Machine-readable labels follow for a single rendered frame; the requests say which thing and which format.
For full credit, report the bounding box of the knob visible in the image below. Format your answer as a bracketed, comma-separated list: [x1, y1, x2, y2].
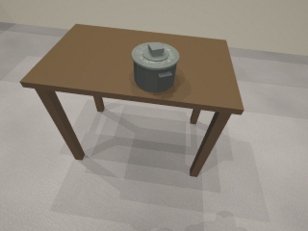
[147, 42, 165, 55]

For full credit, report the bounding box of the table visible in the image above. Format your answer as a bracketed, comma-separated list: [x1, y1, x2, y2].
[20, 24, 244, 177]

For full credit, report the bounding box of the pot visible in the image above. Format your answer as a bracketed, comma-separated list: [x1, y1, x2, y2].
[133, 62, 177, 92]

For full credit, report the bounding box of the lid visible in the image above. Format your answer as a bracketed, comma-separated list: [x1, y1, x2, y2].
[131, 41, 180, 70]

